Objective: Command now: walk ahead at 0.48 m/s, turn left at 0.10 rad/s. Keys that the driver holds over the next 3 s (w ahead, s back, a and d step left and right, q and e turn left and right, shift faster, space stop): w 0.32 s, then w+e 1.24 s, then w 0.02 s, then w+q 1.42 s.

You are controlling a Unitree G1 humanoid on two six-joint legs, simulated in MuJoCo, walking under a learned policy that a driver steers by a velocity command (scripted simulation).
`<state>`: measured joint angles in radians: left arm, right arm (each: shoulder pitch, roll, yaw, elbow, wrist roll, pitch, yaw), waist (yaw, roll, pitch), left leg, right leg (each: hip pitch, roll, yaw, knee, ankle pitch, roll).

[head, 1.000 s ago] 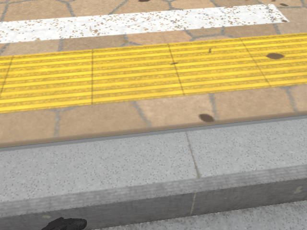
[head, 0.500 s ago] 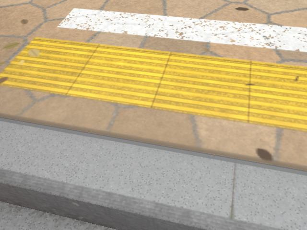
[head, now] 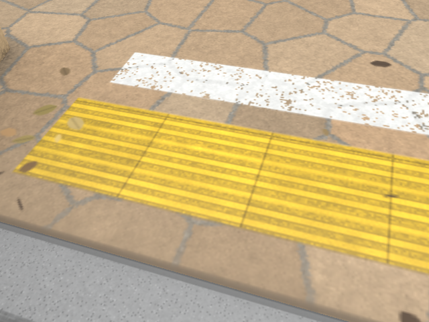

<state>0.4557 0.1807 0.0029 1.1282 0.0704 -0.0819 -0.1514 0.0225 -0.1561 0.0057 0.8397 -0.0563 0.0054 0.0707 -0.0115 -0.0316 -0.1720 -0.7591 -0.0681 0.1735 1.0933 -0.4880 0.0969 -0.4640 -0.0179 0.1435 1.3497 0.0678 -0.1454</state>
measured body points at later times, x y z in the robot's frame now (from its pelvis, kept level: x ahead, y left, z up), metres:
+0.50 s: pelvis +0.25 -0.06 +0.18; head +0.26 -0.07 +0.63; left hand +0.39 +0.16 +0.06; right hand +0.29 -0.30 +0.03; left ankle +0.15 +0.11 -0.38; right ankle +0.30 -0.13 -0.47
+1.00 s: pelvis +0.53 -0.04 +0.26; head +0.53 -0.04 +0.71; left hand +0.58 +0.18 +0.11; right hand +0.72 -0.30 +0.19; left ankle +0.63 +0.04 -0.47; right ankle +0.34 -0.12 -0.39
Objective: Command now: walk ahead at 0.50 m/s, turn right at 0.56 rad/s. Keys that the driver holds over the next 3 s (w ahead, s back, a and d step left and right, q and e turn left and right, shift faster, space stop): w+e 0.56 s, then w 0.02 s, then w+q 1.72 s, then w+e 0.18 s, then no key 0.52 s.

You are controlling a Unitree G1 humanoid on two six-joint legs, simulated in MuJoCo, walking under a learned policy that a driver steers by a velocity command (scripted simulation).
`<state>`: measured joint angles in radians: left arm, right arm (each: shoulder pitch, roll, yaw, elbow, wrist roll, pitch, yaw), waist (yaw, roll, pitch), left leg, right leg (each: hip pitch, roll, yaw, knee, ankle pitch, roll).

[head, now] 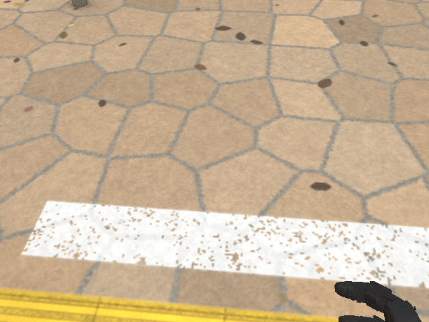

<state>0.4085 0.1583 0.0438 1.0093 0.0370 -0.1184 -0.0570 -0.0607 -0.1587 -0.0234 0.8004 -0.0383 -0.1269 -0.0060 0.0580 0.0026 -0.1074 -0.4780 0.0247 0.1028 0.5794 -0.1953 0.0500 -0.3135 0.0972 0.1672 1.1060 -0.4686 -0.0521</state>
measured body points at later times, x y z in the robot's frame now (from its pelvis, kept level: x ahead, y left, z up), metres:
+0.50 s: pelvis +0.23 -0.06 -0.01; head +0.26 -0.07 +0.44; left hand +0.51 +0.10 -0.10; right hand +0.13 -0.30 -0.15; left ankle +0.08 +0.11 -0.70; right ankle +0.29 -0.16 -0.73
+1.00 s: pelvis +0.49 -0.11 +0.00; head +0.52 -0.12 +0.45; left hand +0.60 +0.14 -0.13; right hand +0.62 -0.39 -0.10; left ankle +0.66 -0.05 -0.71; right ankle +0.29 -0.17 -0.72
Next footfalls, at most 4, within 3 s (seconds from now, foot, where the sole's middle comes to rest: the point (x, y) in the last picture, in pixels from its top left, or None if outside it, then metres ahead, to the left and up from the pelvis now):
0.48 right None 0.33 -0.18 -0.76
1.04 left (259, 280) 0.69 -0.06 -0.76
1.50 right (317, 222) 0.94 -0.28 -0.76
2.02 left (227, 179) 1.13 0.06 -0.76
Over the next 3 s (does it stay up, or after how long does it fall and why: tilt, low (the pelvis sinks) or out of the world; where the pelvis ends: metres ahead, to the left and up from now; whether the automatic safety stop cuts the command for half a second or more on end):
stays up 1.40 0.09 0.01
